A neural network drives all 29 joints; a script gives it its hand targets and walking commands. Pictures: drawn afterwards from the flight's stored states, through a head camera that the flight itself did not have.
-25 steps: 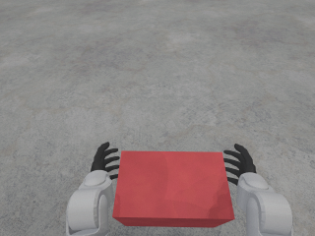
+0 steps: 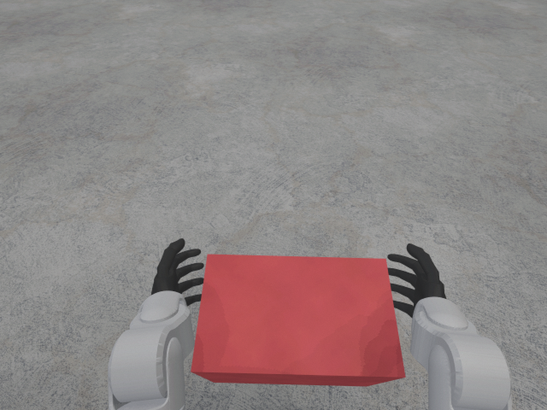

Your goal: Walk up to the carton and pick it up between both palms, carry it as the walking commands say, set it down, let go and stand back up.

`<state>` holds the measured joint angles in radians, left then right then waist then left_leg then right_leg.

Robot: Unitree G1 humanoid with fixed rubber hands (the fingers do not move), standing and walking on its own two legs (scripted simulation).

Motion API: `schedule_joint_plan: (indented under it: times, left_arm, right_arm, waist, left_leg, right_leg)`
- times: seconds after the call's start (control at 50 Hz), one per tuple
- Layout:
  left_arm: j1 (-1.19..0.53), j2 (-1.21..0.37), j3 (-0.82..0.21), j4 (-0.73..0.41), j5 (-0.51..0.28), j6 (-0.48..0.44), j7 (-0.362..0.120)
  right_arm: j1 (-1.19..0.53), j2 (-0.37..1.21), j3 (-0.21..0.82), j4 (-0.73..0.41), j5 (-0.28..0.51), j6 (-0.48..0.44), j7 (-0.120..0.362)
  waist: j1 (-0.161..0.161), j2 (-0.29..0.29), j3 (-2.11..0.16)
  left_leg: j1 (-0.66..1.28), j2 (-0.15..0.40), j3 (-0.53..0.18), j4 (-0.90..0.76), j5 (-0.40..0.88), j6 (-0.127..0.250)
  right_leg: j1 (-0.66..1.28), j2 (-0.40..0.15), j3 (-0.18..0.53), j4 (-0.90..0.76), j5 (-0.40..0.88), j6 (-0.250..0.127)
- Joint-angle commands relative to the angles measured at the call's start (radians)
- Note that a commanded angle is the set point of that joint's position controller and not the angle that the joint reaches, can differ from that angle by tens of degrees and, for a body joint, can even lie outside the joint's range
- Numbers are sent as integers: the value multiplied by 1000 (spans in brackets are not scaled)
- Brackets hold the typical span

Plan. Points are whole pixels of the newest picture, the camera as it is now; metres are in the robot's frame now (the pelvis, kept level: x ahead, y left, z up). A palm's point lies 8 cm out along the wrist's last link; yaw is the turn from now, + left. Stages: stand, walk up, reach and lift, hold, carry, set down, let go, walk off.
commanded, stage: carry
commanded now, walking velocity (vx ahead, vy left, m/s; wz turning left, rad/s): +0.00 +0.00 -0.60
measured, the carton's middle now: (293, 325) +0.26 +0.01 +0.01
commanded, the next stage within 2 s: none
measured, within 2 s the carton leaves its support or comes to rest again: neither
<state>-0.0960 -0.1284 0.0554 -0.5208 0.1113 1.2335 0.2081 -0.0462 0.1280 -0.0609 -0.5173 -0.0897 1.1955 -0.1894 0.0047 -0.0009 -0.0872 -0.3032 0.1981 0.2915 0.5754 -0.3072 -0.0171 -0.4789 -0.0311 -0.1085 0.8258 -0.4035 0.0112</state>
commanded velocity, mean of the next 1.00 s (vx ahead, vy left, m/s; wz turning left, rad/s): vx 0.00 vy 0.00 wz -0.58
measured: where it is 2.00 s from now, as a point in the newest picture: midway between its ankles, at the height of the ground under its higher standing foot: outside the picture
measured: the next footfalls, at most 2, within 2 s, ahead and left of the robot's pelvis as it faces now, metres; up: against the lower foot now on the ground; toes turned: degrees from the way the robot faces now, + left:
right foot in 0.08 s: +0.04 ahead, -0.14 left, +0.00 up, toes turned -11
left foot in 0.42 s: +0.05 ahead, +0.08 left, +0.00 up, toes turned -6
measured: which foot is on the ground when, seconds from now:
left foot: down 0.00-0.08, up 0.10-0.40, down 0.42-0.76, up 0.78-1.00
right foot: up 0.00-0.06, down 0.08-0.44, up 0.46-0.74, down 0.76-1.00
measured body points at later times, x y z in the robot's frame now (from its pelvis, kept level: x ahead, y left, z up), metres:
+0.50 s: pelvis -0.03 -0.01 -0.01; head -0.03 +0.02 +0.44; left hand +0.27 +0.08 +0.08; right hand +0.17 -0.23 +0.09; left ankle +0.01 +0.09 -0.74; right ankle -0.02 -0.12 -0.70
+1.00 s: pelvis -0.08 -0.04 -0.01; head -0.07 -0.04 +0.44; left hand +0.23 -0.06 +0.08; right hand +0.03 -0.32 +0.08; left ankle +0.00 +0.07 -0.68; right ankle -0.10 -0.13 -0.74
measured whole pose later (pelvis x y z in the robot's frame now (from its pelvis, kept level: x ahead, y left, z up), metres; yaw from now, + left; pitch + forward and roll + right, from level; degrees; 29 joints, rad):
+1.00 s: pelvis -0.08 -0.04 -0.01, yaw -36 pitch +4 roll +0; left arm -0.08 -0.13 0.05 -0.52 0.13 1.21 0.19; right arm -0.06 0.13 -0.05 -0.53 -0.09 1.22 -0.20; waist -0.02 -0.01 -0.05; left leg -0.57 0.11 0.09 1.01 -0.49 -0.09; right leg -0.43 0.03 -0.03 0.58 -0.23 -0.06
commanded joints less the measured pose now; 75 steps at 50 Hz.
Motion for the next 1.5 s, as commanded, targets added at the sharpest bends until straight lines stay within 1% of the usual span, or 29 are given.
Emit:
schedule_joint_plan:
  times: [0.0,0.04,0.06,0.08,0.1,0.14,0.2,0.38,0.4,0.44,0.48,0.5,0.54,0.66,0.72,0.74,0.76,0.78,0.82,0.88,0.96,1.08,1.1,1.14,1.16,1.2,1.3,1.38,1.48]
  left_arm:
    - [-326,-860,-649,-40,-384,8,-255]
    - [-307,-867,-639,-21,-385,11,-261]
    - [-296,-872,-629,-9,-384,11,-265]
    - [-281,-857,-616,1,-375,7,-263]
    - [-298,-858,-619,-22,-381,2,-264]
    - [-336,-901,-632,-51,-396,-8,-275]
    - [-348,-954,-640,-61,-390,-25,-283]
    - [-317,-882,-659,-56,-366,-17,-269]
    - [-318,-878,-660,-47,-365,-13,-268]
    - [-380,-893,-689,-72,-379,4,-274]
    - [-409,-909,-700,-68,-397,3,-276]
    - [-409,-917,-698,-60,-401,2,-276]
    - [-374,-916,-691,-43,-398,6,-273]
    - [-332,-894,-668,-48,-387,21,-258]
    - [-306,-902,-657,-30,-392,25,-268]
    - [-305,-905,-650,-20,-394,24,-272]
    - [-295,-897,-640,-9,-393,20,-274]
    - [-314,-908,-640,-23,-396,16,-276]
    - [-334,-936,-649,-57,-402,3,-285]
    - [-326,-980,-638,-55,-385,-17,-290]
    - [-314,-949,-645,-62,-376,-23,-287]
    - [-302,-917,-653,-49,-368,-13,-278]
    - [-300,-913,-654,-40,-367,-10,-275]
    - [-358,-913,-683,-68,-372,2,-275]
    - [-390,-916,-684,-70,-377,5,-276]
    - [-404,-944,-693,-54,-398,5,-281]
    - [-341,-926,-676,-14,-393,17,-272]
    - [-343,-913,-637,18,-378,20,-277]
    - [-379,-933,-619,25,-367,17,-276]
  right_arm:
    - [-346,833,623,-56,358,16,237]
    - [-344,836,629,-53,356,21,234]
    - [-357,828,629,-51,356,23,233]
    - [-359,830,642,-55,355,29,236]
    - [-402,840,663,-82,372,26,243]
    - [-420,897,679,-66,386,20,248]
    - [-437,953,700,-84,403,1,257]
    - [-358,899,656,-45,372,4,251]
    - [-349,901,649,-33,366,7,252]
    - [-333,893,615,-21,353,9,252]
    - [-372,896,629,-61,359,7,258]
    - [-401,889,630,-79,358,5,259]
    - [-383,873,617,-75,352,11,255]
    - [-345,849,623,-77,357,32,247]
    - [-343,857,638,-79,360,36,244]
    - [-353,851,638,-73,360,36,242]
    - [-354,853,655,-85,355,41,243]
    - [-401,873,678,-103,369,39,246]
    - [-427,926,702,-96,393,30,256]
    - [-446,971,723,-109,420,12,270]
    - [-417,946,711,-90,413,6,265]
    - [-380,905,680,-53,391,20,268]
    - [-379,903,673,-42,387,23,269]
    - [-354,899,640,-24,377,23,270]
    - [-387,902,644,-44,387,23,273]
    - [-412,902,642,-61,374,21,275]
    - [-366,861,623,-39,358,36,265]
    - [-411,863,647,-50,362,47,260]
    - [-468,904,661,-43,381,52,262]
  waist:
    - [-8,239,-173]
    - [17,118,-222]
    - [31,4,-220]
    - [18,-245,-219]
    - [12,-291,-229]
    - [4,-150,-227]
    - [0,-142,-232]
    - [0,-142,-241]
    - [-6,-103,-243]
    - [-26,374,-156]
    - [-3,125,-103]
    - [-2,78,-88]
    - [0,133,-104]
    - [-11,238,-162]
    - [16,125,-223]
    - [25,11,-223]
    - [21,-256,-212]
    - [11,-288,-216]
    - [0,-147,-225]
    - [-2,-150,-237]
    - [1,-129,-230]
    - [-3,-131,-249]
    - [-4,-81,-250]
    - [-17,309,-186]
    - [-13,291,-174]
    - [-8,129,-145]
    - [2,159,-178]
    - [-3,-79,-211]
    - [-4,-42,-170]
  left_leg:
    - [207,202,-125,-78,542,67]
    - [148,163,-59,92,430,11]
    - [-20,131,-75,204,189,-26]
    - [-319,11,-40,331,-297,-87]
    - [-379,-37,-139,443,-454,-91]
    - [-378,-39,-207,518,-364,-78]
    - [-318,-57,-232,496,-213,-60]
    - [32,-132,-159,-51,-71,-33]
    - [149,-90,-183,-155,-13,-24]
    - [164,336,-600,-361,-4,152]
    - [50,279,-450,-302,86,146]
    - [33,228,-361,-289,87,117]
    - [75,150,-214,-240,191,86]
    - [188,195,-160,-133,476,95]
    - [157,161,-72,51,386,22]
    - [-9,129,-79,153,159,-21]
    - [-325,14,-41,276,-268,-87]
    - [-396,-37,-139,448,-431,-95]
    - [-398,-42,-218,544,-340,-77]
    - [-359,-50,-236,555,-191,-71]
    - [-304,-84,-226,425,-173,-74]
    - [-7,-137,-138,-54,-17,-36]
    - [100,-98,-178,-150,30,-32]
    - [148,220,-540,-285,116,97]
    - [93,267,-544,-293,186,160]
    - [19,168,-396,-257,184,131]
    - [74,64,-266,-168,293,89]
    - [-53,-54,-202,-90,19,1]
    - [-4,-42,-205,-125,34,1]
  right_leg:
    - [14,26,-80,-149,15,-9]
    - [197,28,-76,-397,195,-17]
    - [339,-45,61,-451,268,-33]
    - [504,-262,388,-382,817,-125]
    - [474,-358,520,-348,1028,-222]
    - [414,-292,407,-361,836,-226]
    - [327,-218,331,-397,579,-199]
    - [141,-137,366,-402,350,-137]
    - [63,-101,335,-370,299,-104]
    - [-219,84,79,35,-113,0]
    - [-149,7,87,269,-115,-2]
    - [-141,-3,83,289,-56,-3]
    - [-114,-4,49,219,6,8]
    - [-15,15,-48,-78,-52,4]
    - [183,35,-76,-423,186,-9]
    - [332,-38,49,-477,231,-23]
    - [484,-265,407,-439,628,-115]
    - [459,-369,541,-375,924,-219]
    - [422,-294,400,-366,814,-219]
    - [359,-218,320,-385,590,-193]
    - [302,-212,376,-410,478,-201]
    - [191,-148,313,-395,372,-137]
    - [120,-115,282,-362,314,-102]
    - [-122,42,113,-147,3,-8]
    - [-90,33,101,9,-113,-8]
    - [-13,2,113,35,-52,-12]
    - [117,37,19,-343,139,-10]
    - [248,-126,217,-420,358,-50]
    - [151,-98,189,-454,166,-28]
